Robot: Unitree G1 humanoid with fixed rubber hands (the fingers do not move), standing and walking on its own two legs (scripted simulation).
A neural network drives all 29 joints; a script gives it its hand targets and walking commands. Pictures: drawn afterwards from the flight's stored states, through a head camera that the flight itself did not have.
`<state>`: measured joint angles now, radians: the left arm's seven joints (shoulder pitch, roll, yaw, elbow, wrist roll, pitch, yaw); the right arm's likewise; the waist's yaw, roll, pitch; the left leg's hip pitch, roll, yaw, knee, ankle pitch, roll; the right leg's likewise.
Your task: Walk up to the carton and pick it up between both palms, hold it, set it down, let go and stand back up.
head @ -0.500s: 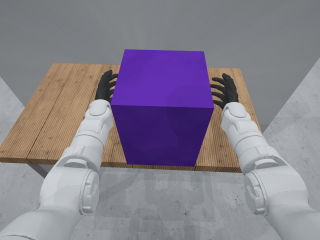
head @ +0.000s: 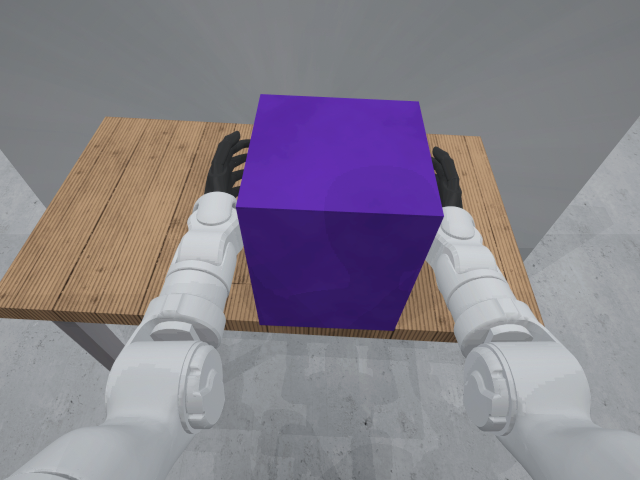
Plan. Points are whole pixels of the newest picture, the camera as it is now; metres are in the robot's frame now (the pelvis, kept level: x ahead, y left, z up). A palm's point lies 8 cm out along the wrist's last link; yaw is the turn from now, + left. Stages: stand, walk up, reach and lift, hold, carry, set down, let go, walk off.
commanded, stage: reach and lift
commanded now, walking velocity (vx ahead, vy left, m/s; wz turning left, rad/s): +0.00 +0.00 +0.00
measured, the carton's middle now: (332, 222) +0.41 +0.03 +0.07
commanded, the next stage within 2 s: none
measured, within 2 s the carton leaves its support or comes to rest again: leaves its support in 1.30 s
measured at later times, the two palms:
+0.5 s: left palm (210, 208) +0.39 +0.18 +0.10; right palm (437, 222) +0.40 -0.11 +0.09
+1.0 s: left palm (210, 208) +0.39 +0.18 +0.10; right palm (437, 222) +0.40 -0.11 +0.09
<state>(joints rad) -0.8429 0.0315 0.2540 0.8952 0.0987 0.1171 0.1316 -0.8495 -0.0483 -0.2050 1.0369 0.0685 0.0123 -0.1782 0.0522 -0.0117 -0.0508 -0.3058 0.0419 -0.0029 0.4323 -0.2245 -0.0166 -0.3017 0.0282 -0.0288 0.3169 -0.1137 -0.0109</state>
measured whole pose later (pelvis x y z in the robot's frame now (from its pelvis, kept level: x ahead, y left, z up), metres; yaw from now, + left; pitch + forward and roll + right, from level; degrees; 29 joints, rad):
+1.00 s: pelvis +0.02 +0.00 +0.01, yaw +3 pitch -2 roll -1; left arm -0.67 -0.11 0.42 0.65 0.36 0.14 -0.01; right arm -0.66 0.10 -0.44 0.87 -0.26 -0.13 -0.07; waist 0.03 -0.03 0.04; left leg -0.09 0.03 0.00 0.33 -0.21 -0.01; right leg -0.08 0.00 -0.07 0.24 -0.13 0.00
